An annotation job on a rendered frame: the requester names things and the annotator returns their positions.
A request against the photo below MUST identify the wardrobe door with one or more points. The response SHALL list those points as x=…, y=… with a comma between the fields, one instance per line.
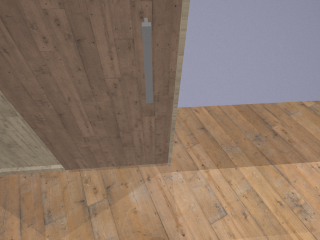
x=19, y=144
x=74, y=70

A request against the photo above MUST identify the handle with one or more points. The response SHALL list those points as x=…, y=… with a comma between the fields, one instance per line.
x=147, y=57

